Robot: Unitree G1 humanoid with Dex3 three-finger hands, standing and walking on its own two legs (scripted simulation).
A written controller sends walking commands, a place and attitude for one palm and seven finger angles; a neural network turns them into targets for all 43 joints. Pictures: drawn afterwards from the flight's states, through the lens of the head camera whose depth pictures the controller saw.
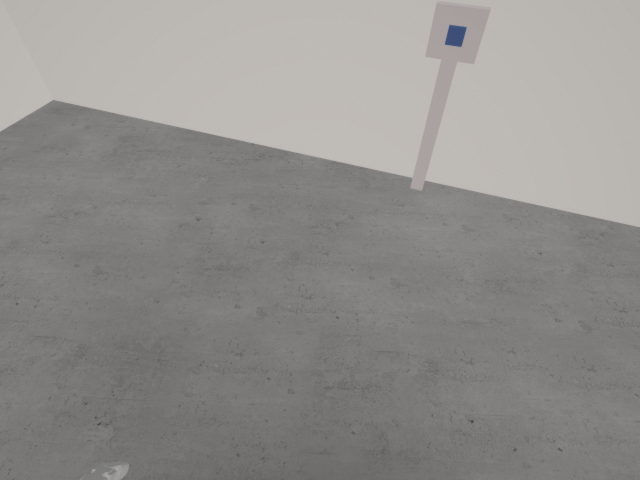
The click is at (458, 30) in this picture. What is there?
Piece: button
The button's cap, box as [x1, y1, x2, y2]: [445, 25, 466, 46]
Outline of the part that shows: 449,25 445,44 461,46 466,27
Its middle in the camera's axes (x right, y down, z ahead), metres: +0.48 -0.72 +1.37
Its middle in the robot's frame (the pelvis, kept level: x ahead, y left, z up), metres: +1.52 -0.41 -0.03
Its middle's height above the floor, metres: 0.74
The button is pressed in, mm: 0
